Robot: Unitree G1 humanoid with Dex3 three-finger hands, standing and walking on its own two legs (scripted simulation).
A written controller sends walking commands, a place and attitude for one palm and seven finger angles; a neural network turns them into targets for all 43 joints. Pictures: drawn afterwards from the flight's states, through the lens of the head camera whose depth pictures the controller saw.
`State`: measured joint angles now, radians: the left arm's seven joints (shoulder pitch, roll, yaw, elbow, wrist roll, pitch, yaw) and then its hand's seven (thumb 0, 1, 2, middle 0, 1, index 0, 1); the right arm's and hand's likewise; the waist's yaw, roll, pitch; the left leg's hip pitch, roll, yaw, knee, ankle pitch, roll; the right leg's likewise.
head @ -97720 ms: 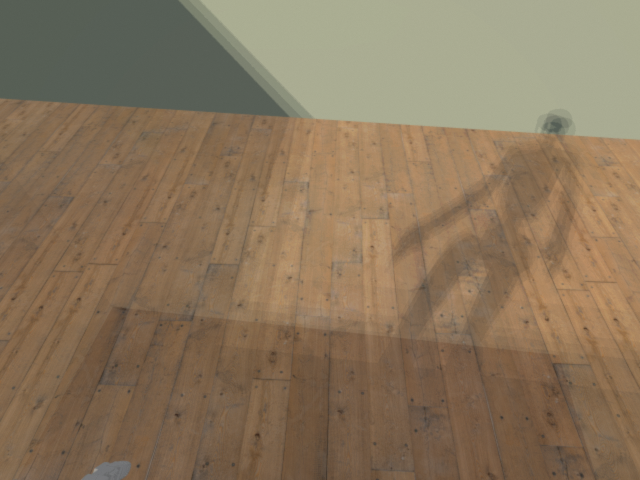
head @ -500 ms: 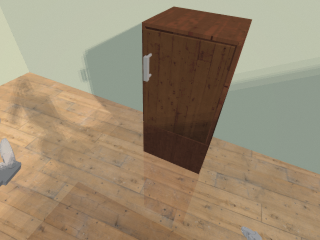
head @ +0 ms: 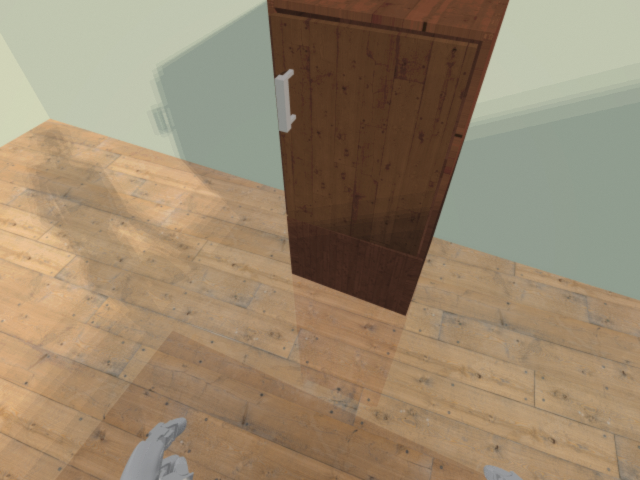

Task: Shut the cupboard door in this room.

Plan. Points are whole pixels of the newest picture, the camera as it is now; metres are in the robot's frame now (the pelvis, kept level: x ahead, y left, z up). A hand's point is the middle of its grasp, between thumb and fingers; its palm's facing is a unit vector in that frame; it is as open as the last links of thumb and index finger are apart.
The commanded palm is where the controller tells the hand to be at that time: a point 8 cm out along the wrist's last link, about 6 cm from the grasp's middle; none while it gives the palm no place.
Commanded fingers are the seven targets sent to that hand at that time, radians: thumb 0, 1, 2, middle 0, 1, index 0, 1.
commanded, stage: let the arm hang, fingers relaxed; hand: left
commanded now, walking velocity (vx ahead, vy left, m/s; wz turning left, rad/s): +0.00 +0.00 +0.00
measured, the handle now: (287, 100) +0.90 +0.09 +0.02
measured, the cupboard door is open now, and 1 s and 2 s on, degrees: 1 1 1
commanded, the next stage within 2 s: look to check the result in 0.88 s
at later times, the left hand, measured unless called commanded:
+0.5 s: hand out of the picture -0.05 +0.18 -0.15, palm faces +0.02 -0.98 -0.21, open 7.3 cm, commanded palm none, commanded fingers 0.00 0.90 0.90 -0.20 -0.30 -0.20 -0.30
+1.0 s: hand out of the picture -0.04 +0.16 -0.16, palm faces +0.03 -0.99 -0.14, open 7.4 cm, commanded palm none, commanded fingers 0.00 0.90 0.90 -0.20 -0.30 -0.20 -0.30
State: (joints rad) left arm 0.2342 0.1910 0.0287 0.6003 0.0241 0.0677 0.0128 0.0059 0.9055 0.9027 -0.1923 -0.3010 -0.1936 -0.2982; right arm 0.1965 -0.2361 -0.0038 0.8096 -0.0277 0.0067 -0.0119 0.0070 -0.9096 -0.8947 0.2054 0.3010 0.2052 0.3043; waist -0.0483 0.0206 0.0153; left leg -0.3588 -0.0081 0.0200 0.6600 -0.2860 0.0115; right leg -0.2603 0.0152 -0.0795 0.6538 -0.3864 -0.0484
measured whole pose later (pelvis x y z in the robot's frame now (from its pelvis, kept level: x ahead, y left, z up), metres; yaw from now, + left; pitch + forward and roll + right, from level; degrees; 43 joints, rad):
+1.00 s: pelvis -0.01 +0.01 +0.02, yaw -1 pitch -2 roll +0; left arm 0.36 0.10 0.01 1.15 0.01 0.00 0.03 0.00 0.91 0.90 -0.20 -0.30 -0.20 -0.30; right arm 0.36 -0.10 0.00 1.13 -0.02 0.01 -0.05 0.00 -0.91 -0.89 0.20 0.30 0.20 0.30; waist -0.02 0.00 0.01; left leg -0.23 -0.01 0.05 0.43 -0.17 0.04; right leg -0.14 0.02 -0.05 0.41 -0.25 -0.03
